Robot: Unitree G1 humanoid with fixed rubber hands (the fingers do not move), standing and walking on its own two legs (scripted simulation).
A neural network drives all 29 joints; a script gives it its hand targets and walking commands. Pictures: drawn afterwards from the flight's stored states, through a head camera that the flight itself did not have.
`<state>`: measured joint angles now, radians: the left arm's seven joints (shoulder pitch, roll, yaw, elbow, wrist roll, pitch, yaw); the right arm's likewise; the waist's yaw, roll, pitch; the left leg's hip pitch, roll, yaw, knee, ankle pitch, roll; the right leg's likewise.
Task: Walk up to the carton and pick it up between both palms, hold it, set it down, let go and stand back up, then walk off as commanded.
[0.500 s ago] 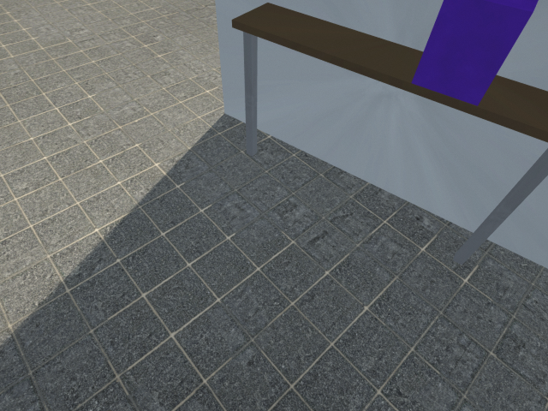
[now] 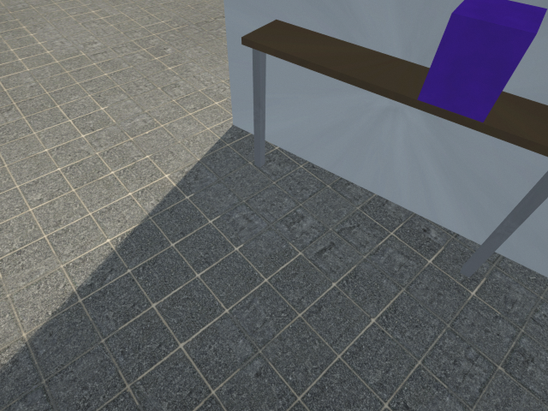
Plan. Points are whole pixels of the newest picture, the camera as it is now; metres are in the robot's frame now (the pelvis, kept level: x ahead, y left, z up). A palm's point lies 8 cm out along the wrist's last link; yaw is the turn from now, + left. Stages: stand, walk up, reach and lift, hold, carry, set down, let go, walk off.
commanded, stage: stand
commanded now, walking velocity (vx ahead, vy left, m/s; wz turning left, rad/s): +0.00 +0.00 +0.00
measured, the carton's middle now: (477, 57) +1.06 -0.56 +0.04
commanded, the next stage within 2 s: walk up in 1.24 s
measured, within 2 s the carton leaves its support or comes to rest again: neither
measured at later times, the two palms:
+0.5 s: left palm out of the picture +0.10 +0.28 -0.11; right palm out of the picture +0.09 -0.28 -0.10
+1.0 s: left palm out of the picture +0.08 +0.27 -0.11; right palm out of the picture +0.08 -0.30 -0.10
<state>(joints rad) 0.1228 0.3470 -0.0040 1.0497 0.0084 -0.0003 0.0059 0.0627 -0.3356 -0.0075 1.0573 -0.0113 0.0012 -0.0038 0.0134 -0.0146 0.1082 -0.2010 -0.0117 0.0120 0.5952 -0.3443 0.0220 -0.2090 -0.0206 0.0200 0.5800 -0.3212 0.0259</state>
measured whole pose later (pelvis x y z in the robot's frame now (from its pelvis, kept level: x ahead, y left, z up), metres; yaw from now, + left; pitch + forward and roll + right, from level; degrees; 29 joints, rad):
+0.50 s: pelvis +0.01 +0.00 +0.01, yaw -1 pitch -3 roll +0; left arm 0.08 0.33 -0.02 1.09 0.01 0.00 0.01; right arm 0.06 -0.30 -0.01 1.11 0.00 -0.01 0.00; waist -0.01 -0.02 0.10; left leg -0.09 -0.01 0.02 0.40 -0.26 0.02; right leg -0.11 -0.02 0.03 0.41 -0.24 0.03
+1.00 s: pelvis +0.00 -0.01 +0.02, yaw -1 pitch -4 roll +0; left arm 0.10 0.33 -0.01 1.11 0.00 -0.01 0.01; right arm 0.07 -0.32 -0.01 1.13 0.00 -0.01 0.00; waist 0.00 -0.02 0.09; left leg -0.07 0.00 0.02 0.36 -0.23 0.01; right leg -0.09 -0.01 0.03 0.36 -0.21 0.02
